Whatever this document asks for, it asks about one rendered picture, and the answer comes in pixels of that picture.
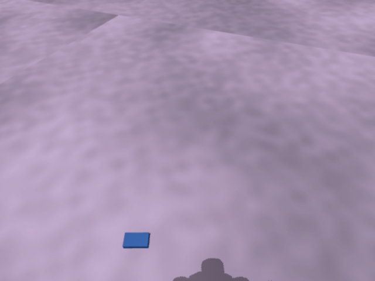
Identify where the small box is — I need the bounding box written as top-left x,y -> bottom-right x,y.
122,232 -> 150,248

